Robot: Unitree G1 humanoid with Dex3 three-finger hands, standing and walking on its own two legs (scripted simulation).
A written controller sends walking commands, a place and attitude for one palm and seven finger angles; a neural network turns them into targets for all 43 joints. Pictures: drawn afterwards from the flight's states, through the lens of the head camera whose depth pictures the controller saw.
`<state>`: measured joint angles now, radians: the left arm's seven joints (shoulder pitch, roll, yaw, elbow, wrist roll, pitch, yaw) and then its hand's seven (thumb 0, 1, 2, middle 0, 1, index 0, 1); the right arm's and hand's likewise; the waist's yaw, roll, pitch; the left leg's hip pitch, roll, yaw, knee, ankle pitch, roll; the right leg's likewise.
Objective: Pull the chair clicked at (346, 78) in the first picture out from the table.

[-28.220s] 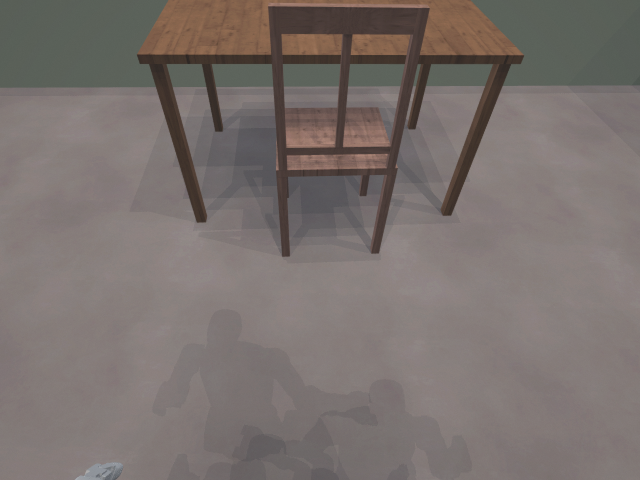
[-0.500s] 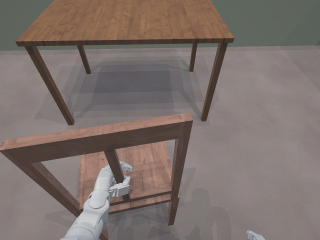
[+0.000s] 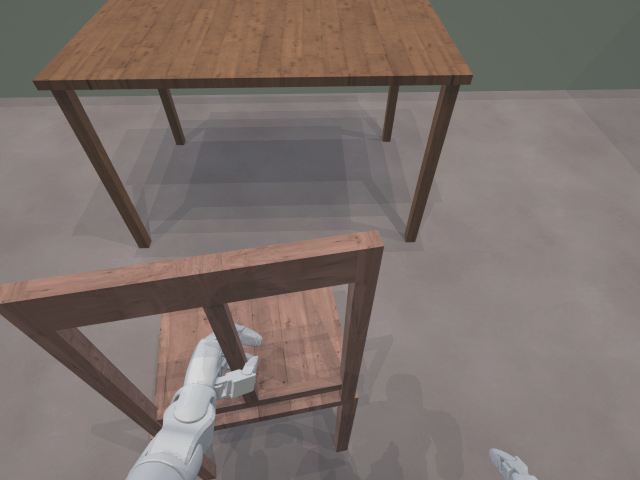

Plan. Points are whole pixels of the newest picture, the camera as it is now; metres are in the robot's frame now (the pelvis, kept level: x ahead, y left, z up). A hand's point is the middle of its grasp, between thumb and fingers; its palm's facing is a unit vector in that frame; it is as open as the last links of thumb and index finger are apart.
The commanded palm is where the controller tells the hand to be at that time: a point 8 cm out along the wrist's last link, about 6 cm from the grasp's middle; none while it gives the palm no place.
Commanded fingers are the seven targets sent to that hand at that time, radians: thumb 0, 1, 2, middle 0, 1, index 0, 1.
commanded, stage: open the thumb and straighten the fingers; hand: left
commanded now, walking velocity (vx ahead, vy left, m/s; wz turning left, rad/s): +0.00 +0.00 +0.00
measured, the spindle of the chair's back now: (236, 357) +0.30 +0.14 -0.07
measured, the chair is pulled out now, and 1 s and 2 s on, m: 0.60 0.60 0.60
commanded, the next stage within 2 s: draw the fingers out of the gap in 0.84 s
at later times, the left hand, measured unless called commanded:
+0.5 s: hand (239, 366) +0.29 +0.13 -0.07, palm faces -0.01 -0.99 -0.15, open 12.3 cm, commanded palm +0.26 +0.18 -0.05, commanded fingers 0.00 -0.55 0.20 -0.22 -0.65 -0.22 -0.65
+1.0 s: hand (233, 369) +0.28 +0.14 -0.08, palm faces -0.01 -0.99 -0.14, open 17.4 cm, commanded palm +0.25 +0.19 -0.06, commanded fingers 0.00 -0.55 0.20 0.00 0.00 0.00 0.00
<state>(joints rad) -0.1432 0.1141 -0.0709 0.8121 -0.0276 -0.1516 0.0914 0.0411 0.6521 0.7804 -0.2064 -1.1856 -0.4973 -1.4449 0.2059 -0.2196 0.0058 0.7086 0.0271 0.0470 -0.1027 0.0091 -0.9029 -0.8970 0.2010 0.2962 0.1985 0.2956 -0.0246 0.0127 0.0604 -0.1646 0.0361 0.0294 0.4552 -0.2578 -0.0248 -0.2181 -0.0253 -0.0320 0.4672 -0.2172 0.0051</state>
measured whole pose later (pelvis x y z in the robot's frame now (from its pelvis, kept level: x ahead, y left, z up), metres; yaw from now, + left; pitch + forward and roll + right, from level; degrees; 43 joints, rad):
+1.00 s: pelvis +0.02 +0.01 -0.04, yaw +2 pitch +10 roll +0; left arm 0.08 0.17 -0.04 0.26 -0.06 0.14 0.04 -0.01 -0.54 0.20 -0.02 -0.04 -0.02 -0.04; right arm 0.23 -0.26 0.01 0.55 0.03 -0.06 -0.06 0.01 -0.90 -0.90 0.20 0.30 0.20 0.30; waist -0.06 0.03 -0.09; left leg -0.56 0.02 -0.01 0.83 -0.45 -0.02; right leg -0.58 -0.06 -0.06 0.82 -0.41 0.02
